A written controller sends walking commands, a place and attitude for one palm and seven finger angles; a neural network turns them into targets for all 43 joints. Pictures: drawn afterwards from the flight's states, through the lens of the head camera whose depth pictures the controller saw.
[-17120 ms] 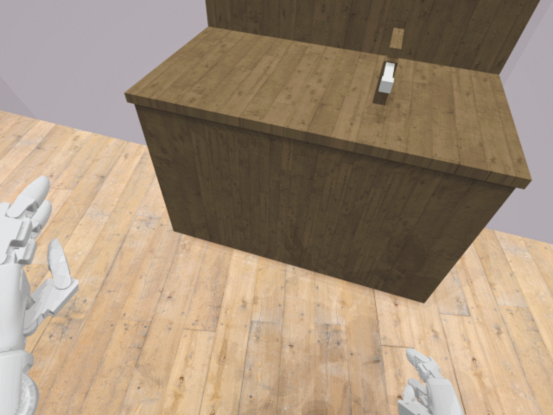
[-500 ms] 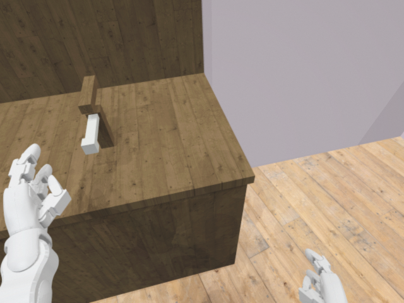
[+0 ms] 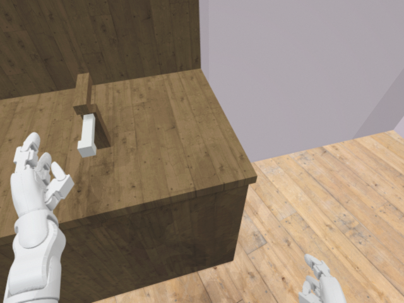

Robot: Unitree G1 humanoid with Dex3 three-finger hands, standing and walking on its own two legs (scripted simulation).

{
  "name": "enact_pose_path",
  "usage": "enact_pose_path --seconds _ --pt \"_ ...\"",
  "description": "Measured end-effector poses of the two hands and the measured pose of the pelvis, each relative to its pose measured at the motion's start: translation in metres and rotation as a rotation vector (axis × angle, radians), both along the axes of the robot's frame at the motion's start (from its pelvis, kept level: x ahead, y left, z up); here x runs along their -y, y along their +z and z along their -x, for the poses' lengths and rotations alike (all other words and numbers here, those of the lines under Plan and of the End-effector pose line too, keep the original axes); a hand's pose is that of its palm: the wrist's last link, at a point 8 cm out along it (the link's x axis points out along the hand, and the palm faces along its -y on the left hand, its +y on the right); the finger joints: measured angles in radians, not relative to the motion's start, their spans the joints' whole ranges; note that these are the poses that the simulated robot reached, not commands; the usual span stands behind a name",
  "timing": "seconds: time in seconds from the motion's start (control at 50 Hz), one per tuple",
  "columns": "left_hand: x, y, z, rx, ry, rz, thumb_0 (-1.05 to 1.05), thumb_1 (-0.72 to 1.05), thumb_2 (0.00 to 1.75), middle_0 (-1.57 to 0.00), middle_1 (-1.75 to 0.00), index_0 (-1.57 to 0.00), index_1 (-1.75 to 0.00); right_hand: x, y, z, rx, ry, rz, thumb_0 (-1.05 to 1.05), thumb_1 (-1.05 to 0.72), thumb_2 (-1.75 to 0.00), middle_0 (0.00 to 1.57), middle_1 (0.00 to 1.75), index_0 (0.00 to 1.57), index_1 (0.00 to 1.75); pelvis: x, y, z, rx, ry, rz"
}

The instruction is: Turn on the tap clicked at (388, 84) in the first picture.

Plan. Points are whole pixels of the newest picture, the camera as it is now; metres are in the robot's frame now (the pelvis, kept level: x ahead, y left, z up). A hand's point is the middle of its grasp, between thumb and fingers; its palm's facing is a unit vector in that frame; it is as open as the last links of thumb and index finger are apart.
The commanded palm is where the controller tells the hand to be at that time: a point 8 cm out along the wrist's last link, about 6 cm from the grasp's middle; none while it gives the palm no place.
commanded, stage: reach beside the lever's end, fingers flat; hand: left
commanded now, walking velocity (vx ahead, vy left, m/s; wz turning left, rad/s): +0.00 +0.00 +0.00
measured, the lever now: (87, 148) +0.38 +0.29 +0.10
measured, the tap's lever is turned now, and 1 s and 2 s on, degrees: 0 0 5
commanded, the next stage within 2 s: push the lever round in 0.98 s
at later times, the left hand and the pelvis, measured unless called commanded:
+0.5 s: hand (73, 165) +0.33 +0.30 +0.11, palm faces +0.57 -0.82 -0.08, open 7.8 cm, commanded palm +0.29 +0.34 +0.10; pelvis -0.01 -0.01 +0.00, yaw +0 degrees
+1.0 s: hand (64, 165) +0.34 +0.32 +0.10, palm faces +0.59 -0.80 -0.08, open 7.8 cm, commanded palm +0.30 +0.35 +0.10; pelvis +0.00 +0.00 -0.01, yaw +0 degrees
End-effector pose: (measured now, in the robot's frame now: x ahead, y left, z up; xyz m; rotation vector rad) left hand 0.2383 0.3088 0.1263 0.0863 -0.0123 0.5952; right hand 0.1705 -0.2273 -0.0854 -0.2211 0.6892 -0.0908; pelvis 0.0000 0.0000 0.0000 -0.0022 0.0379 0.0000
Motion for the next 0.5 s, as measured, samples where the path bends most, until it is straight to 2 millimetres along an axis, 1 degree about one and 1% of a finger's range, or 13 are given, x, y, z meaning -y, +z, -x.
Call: enact_pose_path --seconds 0.16,0.26,0.36,0.5 --pt "-0.007 -0.01 -0.008 -0.032 0.012 0.02 0.02 0.9 0.9 -0.17 -0.2 -0.17 -0.2 0.006 -0.003 0.008 -0.03 -0.021 0.01 0.02 -0.91 -0.9 0.21 0.3 0.2 0.29 0.001 -0.001 0.002 -0.007 0.001 0.0" --pt "-0.011 -0.009 -0.017 -0.008 0.029 0.008 0.02 0.9 0.9 -0.16 -0.19 -0.17 -0.19 0.012 -0.006 0.015 -0.05 -0.026 0.021 0.02 -0.91 -0.9 0.21 0.3 0.2 0.29 0.004 -0.002 0.005 -0.015 0.002 0.002" --pt "-0.014 -0.009 -0.028 -0.008 0.017 0.002 0.02 0.9 0.9 -0.16 -0.17 -0.16 -0.17 0.017 -0.011 0.025 -0.075 -0.043 0.024 0.02 -0.91 -0.9 0.21 0.3 0.2 0.29 0.005 -0.003 0.007 -0.024 0.003 0.002" --pt "-0.019 -0.016 -0.044 -0.035 0.018 0.019 0.02 0.9 0.9 -0.15 -0.16 -0.16 -0.16 0.027 -0.017 0.043 -0.123 -0.074 0.03 0.02 -0.91 -0.9 0.21 0.3 0.2 0.29 0.008 -0.004 0.008 -0.042 -0.001 0.002"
